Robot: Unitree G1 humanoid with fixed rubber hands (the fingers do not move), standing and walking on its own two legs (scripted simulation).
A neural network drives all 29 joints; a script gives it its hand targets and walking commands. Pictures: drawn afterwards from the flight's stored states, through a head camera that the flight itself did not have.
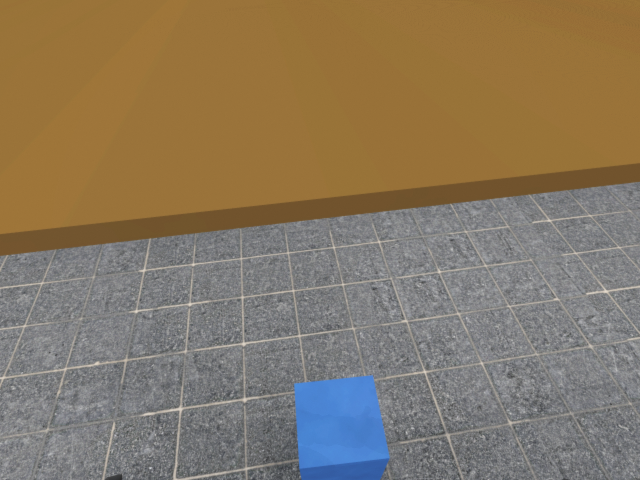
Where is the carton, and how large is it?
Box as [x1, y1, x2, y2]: [294, 375, 389, 479]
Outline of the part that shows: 372,375 294,384 299,468 302,479 380,478 389,457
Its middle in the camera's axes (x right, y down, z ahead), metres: +0.05 +0.52 +1.06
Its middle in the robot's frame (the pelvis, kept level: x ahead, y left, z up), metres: +0.39 -0.01 -0.66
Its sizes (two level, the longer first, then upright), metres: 0.210 0.200 0.250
